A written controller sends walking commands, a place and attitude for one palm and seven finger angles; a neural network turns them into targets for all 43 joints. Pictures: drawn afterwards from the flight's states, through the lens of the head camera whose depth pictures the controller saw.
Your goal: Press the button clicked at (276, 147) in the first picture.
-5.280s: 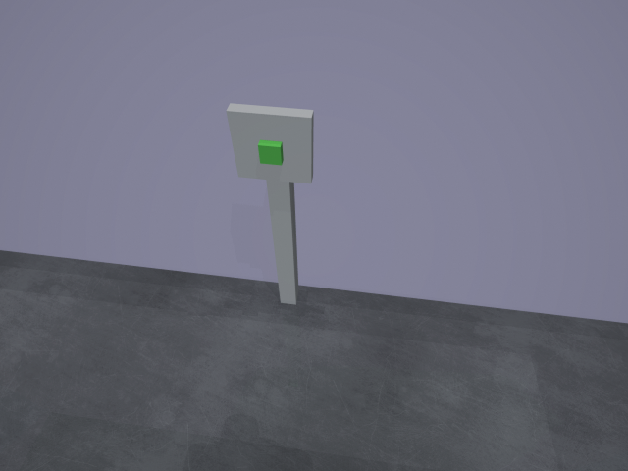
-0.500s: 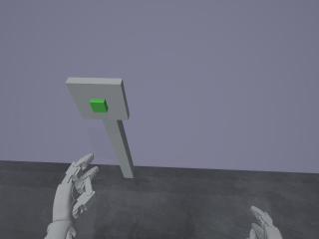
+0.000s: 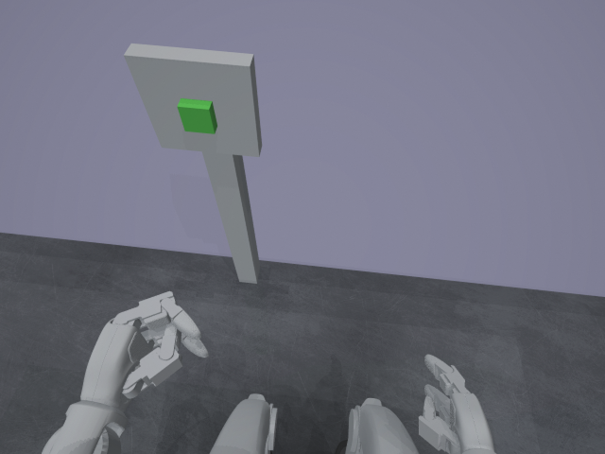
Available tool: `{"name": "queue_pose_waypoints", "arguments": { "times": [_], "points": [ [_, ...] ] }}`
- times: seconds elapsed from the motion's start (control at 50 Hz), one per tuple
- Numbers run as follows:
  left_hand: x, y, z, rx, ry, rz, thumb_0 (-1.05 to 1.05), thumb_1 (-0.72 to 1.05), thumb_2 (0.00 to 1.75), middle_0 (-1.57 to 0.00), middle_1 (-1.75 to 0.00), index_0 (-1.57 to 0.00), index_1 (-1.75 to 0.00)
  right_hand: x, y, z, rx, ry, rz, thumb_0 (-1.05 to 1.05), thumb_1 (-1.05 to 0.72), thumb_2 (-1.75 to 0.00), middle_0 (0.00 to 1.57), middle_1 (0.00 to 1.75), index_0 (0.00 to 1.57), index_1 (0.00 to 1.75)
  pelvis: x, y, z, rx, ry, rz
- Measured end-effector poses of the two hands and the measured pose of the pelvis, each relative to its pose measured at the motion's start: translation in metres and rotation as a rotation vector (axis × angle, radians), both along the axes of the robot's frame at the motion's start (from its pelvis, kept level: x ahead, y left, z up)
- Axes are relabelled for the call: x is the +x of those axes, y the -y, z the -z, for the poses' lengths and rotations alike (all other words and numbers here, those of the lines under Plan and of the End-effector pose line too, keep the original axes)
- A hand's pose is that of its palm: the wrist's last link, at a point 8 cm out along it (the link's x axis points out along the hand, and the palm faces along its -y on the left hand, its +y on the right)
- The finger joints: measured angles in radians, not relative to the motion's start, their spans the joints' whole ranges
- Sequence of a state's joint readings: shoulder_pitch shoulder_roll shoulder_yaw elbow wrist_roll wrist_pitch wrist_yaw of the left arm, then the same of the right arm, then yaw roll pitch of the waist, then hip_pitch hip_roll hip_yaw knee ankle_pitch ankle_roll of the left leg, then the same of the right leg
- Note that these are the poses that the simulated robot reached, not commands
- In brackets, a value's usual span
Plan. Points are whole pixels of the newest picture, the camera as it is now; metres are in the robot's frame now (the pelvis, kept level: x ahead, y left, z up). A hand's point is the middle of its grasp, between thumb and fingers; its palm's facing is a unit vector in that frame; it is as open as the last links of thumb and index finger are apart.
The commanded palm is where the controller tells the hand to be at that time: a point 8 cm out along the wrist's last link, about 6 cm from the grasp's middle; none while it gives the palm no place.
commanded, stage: raise the hand and make a fist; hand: left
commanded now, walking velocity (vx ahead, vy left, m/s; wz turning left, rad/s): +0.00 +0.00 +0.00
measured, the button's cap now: (198, 115) +0.59 +0.22 +0.06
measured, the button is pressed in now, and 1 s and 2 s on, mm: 0 0 0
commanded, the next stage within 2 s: aim a knuckle at the button in 1.26 s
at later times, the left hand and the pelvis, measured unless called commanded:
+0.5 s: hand (148, 338) +0.24 +0.20 +0.05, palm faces -0.01 -1.00 -0.05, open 3.1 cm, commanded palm +0.21 +0.25 +0.06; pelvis +0.02 +0.01 +0.01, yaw +0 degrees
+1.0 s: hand (137, 317) +0.26 +0.21 +0.06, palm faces -0.03 -1.00 -0.06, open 3.1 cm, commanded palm +0.23 +0.27 +0.06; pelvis +0.03 +0.01 +0.02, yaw +0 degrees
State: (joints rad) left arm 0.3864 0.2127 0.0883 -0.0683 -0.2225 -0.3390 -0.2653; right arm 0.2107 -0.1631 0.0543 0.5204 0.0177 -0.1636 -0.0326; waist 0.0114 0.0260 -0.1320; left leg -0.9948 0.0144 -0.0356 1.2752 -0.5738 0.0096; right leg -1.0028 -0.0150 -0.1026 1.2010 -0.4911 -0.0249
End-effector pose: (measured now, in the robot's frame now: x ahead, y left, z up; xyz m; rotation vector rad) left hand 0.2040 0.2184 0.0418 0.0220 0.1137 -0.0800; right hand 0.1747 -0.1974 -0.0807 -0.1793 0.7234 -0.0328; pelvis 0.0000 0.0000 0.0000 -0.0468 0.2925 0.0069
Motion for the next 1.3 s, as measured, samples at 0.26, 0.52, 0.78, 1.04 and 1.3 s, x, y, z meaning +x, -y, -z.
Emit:
{"name": "queue_pose_waypoints", "arguments": {
  "times": [0.26,0.52,0.78,1.04,1.3],
  "points": [
    [0.003,-0.021,-0.009,0.033,0.027,-0.058,0.02,0.90,0.90,-1.25,-1.45,-1.25,-1.45,-0.011,0.039,-0.017,-0.126,-0.022,0.081,0.02,-0.90,-0.90,0.21,0.30,0.20,0.30,0.013,-0.011,-0.007,0.002,-0.014,0.010],
    [0.013,-0.032,-0.014,0.035,0.032,-0.072,0.02,0.90,0.90,-1.29,-1.50,-1.30,-1.50,0.042,0.020,-0.035,-0.097,0.085,0.017,0.01,-0.91,-0.90,0.21,0.30,0.20,0.30,0.024,-0.010,-0.011,-0.007,-0.017,-0.001],
    [0.027,-0.044,-0.016,0.037,0.019,-0.062,0.02,0.90,0.90,-1.30,-1.50,-1.30,-1.50,0.034,0.018,-0.025,-0.079,0.021,0.016,0.01,-0.90,-0.90,0.21,0.30,0.20,0.30,0.030,-0.007,-0.013,-0.009,-0.020,-0.003],
    [0.032,-0.047,-0.021,0.036,0.025,-0.052,0.02,0.90,0.90,-1.30,-1.50,-1.30,-1.50,0.015,0.037,-0.027,-0.104,-0.005,0.067,0.01,-0.90,-0.90,0.21,0.30,0.20,0.30,0.028,-0.006,-0.017,-0.002,-0.013,0.004],
    [0.024,-0.043,-0.022,0.041,0.046,-0.060,0.02,0.90,0.90,-1.30,-1.50,-1.30,-1.50,0.019,0.033,-0.028,-0.091,0.024,0.049,0.01,-0.90,-0.90,0.21,0.30,0.20,0.30,0.024,-0.004,-0.016,0.001,-0.007,0.001]
  ]
}}
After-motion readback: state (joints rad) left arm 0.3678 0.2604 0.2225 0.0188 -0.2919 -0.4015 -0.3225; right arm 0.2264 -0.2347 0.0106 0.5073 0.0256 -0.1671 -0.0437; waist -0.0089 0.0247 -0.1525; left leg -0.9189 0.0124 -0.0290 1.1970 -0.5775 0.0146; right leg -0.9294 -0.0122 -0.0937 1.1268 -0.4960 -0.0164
